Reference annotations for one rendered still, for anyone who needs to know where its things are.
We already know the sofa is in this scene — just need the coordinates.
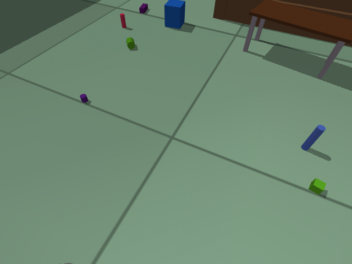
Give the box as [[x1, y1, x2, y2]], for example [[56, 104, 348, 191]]
[[213, 0, 352, 47]]

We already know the coffee table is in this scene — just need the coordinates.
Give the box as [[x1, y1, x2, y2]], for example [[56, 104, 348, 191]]
[[243, 0, 352, 79]]

